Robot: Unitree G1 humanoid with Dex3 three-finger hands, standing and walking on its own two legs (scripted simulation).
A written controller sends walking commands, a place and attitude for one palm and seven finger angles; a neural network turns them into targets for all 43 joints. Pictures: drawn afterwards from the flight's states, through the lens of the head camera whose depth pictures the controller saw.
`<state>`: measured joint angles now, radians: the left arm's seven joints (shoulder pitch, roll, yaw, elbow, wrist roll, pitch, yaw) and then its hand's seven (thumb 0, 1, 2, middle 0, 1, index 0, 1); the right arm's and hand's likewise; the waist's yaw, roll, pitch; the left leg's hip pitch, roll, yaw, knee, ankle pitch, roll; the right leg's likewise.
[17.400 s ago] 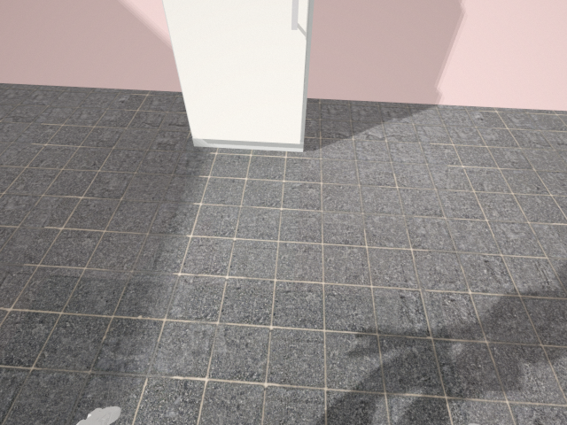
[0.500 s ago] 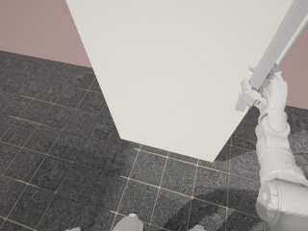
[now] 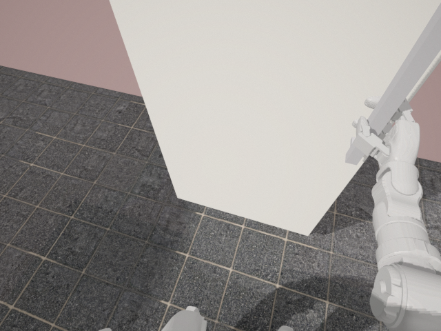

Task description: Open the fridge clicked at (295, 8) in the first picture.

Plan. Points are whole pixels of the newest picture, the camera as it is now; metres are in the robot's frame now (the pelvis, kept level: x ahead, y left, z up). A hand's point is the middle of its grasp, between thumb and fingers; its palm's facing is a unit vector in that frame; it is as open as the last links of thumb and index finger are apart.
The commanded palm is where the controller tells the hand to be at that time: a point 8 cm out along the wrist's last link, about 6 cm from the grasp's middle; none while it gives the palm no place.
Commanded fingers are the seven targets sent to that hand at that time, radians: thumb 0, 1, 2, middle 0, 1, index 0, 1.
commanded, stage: grip the handle and tug to test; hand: right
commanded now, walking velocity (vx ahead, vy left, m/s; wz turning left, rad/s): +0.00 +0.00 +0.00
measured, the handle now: (395, 83) +0.52 -0.20 +0.17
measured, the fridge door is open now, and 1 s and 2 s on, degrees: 0 13 50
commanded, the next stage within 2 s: pull the door a little, standing still in 0.16 s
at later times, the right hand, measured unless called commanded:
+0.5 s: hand (362, 136) +0.47 -0.17 +0.09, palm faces +0.15 +0.99 +0.00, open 6.0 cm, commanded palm +0.41 -0.21 +0.09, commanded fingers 0.00 -0.90 -0.90 0.45 1.40 0.45 1.40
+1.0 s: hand (348, 185) +0.36 -0.14 +0.09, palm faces -0.04 +0.99 -0.14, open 6.4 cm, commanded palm +0.33 -0.19 +0.09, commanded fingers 0.00 -0.90 -0.90 0.45 1.40 0.45 1.40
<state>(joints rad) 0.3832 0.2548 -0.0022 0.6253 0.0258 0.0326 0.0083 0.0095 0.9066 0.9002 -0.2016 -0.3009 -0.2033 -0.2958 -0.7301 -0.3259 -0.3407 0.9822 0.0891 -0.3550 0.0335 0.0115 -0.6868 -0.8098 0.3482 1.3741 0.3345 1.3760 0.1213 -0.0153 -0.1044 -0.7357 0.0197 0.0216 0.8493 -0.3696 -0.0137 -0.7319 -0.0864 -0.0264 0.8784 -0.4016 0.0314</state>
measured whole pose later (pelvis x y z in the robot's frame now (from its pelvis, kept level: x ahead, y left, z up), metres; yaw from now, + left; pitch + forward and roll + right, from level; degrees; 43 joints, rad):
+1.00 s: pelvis +0.08 -0.02 +0.03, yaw +0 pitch +6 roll +0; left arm 0.24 0.21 0.00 0.56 0.01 0.04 0.07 0.01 0.91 0.90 -0.20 -0.30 -0.20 -0.30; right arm 0.11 -0.17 0.04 0.05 0.03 -0.16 -0.02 -0.02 -0.61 -0.75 0.35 1.37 0.34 1.36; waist 0.02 -0.01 -0.06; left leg -0.35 0.07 0.02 0.69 -0.28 -0.04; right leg -0.28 -0.04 -0.05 0.59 -0.39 0.01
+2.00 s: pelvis -0.09 +0.25 +0.04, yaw -32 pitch -4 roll +3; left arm 0.19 0.18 -0.03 0.64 0.05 -0.11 0.06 0.01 0.90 0.90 -0.20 -0.30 -0.20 -0.30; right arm 0.11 -0.08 0.34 -0.01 -0.07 -0.07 -0.03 0.02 -0.65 -0.72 0.38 1.33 0.40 1.40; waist 0.09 -0.07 0.10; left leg -0.49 -0.04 0.02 0.95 -0.39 -0.01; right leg -0.38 -0.10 0.10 0.51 -0.15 0.05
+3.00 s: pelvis -0.04 +0.72 +0.03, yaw -68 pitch -3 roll -4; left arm 0.17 0.20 -0.02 0.72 0.03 0.03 0.09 0.01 0.90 0.90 -0.20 -0.30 -0.21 -0.30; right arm -0.45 0.00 0.21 0.59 0.04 -0.09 -0.02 0.01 -0.59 -0.76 0.41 1.26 0.39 1.40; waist -0.01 -0.03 0.08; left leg -0.41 0.06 -0.03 0.66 -0.23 0.02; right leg -0.51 0.04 0.04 1.14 -0.43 -0.01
